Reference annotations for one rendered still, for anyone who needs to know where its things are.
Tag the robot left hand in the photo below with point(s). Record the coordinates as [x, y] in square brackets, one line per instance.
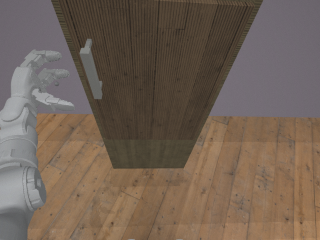
[25, 81]

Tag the robot left forearm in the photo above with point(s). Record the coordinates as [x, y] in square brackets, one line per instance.
[18, 135]

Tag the robot left upper arm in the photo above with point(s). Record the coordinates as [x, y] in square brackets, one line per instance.
[22, 192]

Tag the cupboard door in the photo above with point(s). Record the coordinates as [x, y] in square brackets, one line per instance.
[161, 62]

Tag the handle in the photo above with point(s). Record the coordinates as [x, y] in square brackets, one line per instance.
[90, 69]

